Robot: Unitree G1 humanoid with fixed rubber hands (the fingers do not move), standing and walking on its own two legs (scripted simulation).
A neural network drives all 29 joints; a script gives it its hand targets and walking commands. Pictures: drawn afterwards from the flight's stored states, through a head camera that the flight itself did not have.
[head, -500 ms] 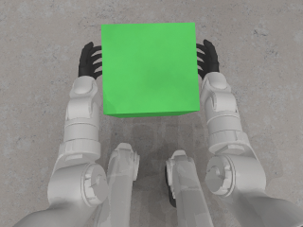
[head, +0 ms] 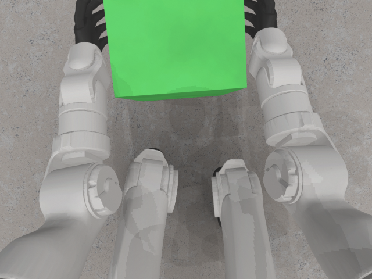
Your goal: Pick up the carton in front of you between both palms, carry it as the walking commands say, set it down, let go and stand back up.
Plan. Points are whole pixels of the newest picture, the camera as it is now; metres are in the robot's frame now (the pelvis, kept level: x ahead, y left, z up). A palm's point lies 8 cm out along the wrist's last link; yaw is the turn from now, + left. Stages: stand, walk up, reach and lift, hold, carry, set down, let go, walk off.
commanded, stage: set down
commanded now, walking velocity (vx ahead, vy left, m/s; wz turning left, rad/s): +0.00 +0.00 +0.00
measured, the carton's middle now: (177, 47) +0.52 +0.08 -0.22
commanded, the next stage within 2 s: none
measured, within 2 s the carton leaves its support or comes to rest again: rests again in 0.80 s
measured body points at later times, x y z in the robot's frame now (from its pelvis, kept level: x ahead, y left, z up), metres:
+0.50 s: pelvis +0.01 +0.00 -0.03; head +0.36 +0.02 +0.23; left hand +0.50 +0.23 -0.21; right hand +0.56 -0.07 -0.21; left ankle +0.13 +0.14 -0.39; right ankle +0.09 -0.12 -0.39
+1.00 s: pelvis +0.00 +0.00 -0.05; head +0.36 +0.01 +0.22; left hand +0.50 +0.23 -0.23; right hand +0.56 -0.08 -0.23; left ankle +0.12 +0.13 -0.39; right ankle +0.09 -0.11 -0.39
